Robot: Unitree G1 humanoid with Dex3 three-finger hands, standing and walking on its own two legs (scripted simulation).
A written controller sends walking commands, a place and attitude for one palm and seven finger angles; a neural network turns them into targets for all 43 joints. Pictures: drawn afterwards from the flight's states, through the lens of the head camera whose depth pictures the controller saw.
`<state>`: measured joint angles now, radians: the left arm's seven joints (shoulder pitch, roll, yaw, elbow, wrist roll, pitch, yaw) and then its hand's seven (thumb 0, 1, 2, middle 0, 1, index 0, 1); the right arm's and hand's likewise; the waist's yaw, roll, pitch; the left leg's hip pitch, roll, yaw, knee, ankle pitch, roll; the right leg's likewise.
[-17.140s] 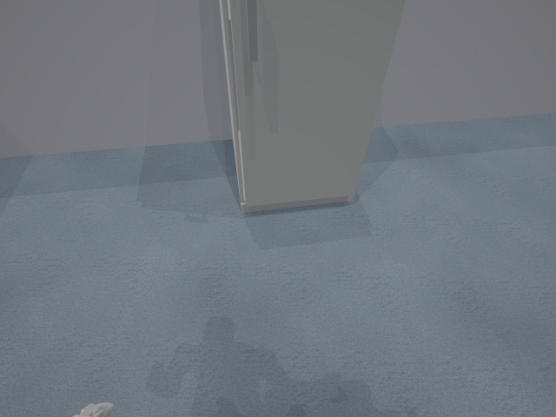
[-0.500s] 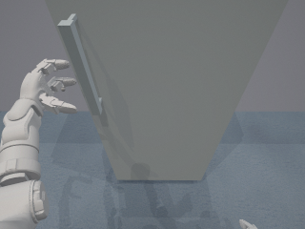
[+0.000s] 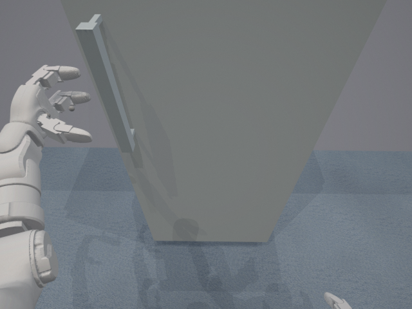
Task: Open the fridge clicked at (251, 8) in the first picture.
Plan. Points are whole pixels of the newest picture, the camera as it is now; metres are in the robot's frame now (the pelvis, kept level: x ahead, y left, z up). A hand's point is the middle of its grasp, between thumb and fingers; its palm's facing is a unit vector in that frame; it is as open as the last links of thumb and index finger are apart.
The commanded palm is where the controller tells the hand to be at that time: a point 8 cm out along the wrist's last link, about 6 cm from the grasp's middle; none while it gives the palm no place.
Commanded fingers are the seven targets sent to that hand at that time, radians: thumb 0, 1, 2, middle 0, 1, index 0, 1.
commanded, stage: move the hooked fingers beside the handle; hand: left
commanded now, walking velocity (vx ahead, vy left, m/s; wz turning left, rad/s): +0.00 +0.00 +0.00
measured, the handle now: (115, 93) +0.49 +0.20 +0.17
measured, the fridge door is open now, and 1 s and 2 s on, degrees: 0 0 0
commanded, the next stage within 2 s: feel for the door with the fingertips in 0.10 s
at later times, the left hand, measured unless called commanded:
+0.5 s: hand (91, 109) +0.43 +0.23 +0.18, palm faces -0.01 -1.00 +0.00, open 14.0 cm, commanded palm +0.40 +0.27 +0.18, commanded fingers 0.00 -0.50 0.30 -0.30 -1.20 -0.30 -1.20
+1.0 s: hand (96, 102) +0.44 +0.22 +0.18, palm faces +0.01 -1.00 +0.01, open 13.9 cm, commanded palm +0.42 +0.27 +0.18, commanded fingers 0.00 -0.50 0.30 -0.30 -1.20 -0.30 -1.20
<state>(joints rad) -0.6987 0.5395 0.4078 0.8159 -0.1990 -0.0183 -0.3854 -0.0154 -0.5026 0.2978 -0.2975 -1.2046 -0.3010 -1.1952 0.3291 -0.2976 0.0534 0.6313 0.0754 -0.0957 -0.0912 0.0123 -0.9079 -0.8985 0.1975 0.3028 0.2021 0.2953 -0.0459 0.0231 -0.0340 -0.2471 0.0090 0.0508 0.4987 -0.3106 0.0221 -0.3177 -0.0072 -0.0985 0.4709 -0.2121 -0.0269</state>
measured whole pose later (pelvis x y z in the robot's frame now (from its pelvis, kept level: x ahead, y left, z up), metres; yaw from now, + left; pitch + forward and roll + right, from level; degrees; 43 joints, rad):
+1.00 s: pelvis +0.00 +0.01 +0.00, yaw +1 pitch +4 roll -1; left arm -0.79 0.45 0.32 0.85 -0.19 0.04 -0.29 -0.01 -0.50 0.30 -0.30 -1.21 -0.32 -1.21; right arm 0.30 -0.28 0.05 0.66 0.07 -0.08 -0.09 0.01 -0.91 -0.90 0.20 0.30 0.20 0.30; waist -0.04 0.03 -0.04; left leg -0.25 -0.01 0.04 0.49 -0.31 0.03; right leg -0.32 -0.02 -0.10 0.47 -0.22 -0.01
